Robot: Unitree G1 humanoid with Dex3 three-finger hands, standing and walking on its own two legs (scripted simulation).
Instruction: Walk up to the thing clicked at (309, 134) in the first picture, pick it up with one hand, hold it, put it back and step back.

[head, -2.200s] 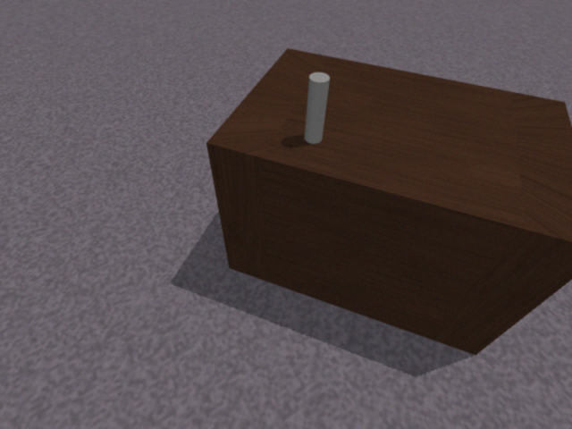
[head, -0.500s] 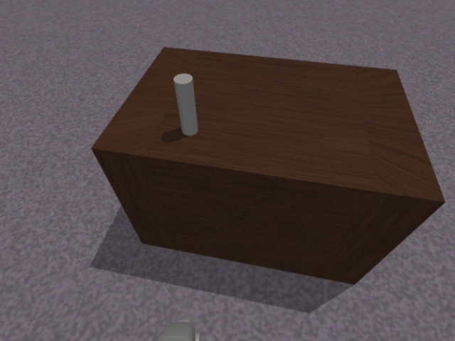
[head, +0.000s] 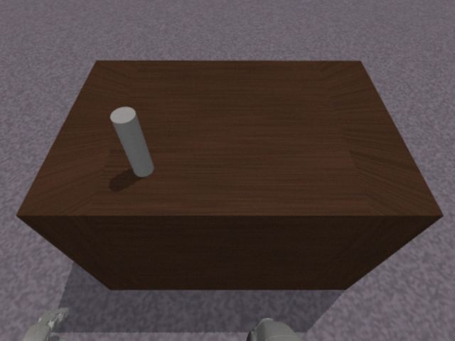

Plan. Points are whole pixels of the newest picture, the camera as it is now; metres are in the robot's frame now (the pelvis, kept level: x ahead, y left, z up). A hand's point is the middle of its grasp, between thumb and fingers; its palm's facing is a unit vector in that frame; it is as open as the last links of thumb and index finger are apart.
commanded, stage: walk up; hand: left
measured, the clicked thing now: (134, 145) +0.52 +0.20 -0.01
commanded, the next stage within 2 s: stand in 1.34 s
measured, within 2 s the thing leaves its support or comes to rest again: neither
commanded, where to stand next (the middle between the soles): +0.07 +0.01 m, yaw -2 degrees
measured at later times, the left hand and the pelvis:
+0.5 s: hand out of the picture +0.14 +0.28 -0.14, palm faces -0.07 -0.93 -0.37, open 7.4 cm; pelvis +0.04 +0.02 +0.01, yaw -3 degrees
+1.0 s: hand out of the picture +0.15 +0.27 -0.13, palm faces -0.09 -0.93 -0.35, open 7.4 cm; pelvis +0.03 +0.02 +0.02, yaw -5 degrees
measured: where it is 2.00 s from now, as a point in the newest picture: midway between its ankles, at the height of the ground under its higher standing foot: outside the picture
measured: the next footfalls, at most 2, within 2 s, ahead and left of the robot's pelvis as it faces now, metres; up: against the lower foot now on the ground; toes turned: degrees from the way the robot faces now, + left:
left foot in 0.16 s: +0.07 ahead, +0.16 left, +0.00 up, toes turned +1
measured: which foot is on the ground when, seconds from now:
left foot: up 0.00-0.14, down 0.16-1.00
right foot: down 0.00-1.00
